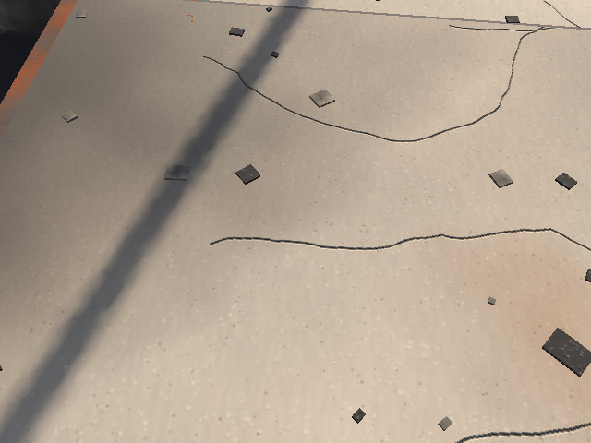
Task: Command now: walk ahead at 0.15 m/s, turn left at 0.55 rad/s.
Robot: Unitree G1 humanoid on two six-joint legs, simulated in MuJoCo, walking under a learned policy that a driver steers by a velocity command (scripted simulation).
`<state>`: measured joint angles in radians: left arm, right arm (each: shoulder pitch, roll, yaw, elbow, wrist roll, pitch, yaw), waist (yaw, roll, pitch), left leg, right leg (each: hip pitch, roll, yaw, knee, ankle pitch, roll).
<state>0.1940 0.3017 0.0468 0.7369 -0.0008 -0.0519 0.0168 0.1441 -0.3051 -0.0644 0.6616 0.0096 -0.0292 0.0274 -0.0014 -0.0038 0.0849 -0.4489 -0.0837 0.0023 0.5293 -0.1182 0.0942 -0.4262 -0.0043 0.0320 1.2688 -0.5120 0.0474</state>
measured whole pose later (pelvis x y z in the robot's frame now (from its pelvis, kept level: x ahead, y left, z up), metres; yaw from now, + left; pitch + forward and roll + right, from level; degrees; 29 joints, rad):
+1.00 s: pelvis +0.10 -0.02 +0.01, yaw +19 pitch -1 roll +0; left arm 0.21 0.27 0.04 0.84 0.01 -0.01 0.02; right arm 0.19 -0.21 -0.02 0.74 -0.02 0.01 -0.02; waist 0.03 -0.01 0.02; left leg -0.18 -0.03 -0.03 0.51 -0.31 0.02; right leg -0.23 -0.05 0.03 0.49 -0.24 0.06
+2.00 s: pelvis +0.36 -0.03 +0.01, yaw +5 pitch +1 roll +2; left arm 0.27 0.29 0.05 0.79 -0.02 0.04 0.04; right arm 0.08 -0.24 -0.05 0.79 -0.02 -0.04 0.00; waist 0.02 -0.03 0.07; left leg -0.34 -0.01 0.14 0.41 -0.09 0.06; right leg -0.48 -0.06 0.05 1.06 -0.50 0.07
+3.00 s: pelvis +0.44 -0.06 +0.01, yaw -6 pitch +0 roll -1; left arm 0.19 0.29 0.08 0.69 0.01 0.01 0.04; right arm 0.12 -0.31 -0.06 0.83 0.03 0.02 -0.02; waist 0.00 0.02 0.05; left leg -0.31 -0.04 -0.16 0.59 -0.29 -0.01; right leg -0.25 0.04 0.00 0.54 -0.30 -0.02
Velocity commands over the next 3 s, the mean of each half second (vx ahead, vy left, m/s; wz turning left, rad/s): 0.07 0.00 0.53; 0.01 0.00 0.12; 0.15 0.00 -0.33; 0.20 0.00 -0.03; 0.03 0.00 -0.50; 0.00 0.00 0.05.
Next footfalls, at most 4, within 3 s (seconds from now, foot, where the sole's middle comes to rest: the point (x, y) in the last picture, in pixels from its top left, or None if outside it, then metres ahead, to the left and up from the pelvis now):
0.34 right None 0.20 -0.15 -0.76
0.70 left None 0.08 0.09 -0.76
1.78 left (267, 410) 0.47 0.08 -0.76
2.22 right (387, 416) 0.46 -0.18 -0.76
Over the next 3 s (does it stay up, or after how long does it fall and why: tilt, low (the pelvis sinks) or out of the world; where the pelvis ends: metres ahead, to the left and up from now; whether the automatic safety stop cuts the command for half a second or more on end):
stays up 0.44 -0.06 0.01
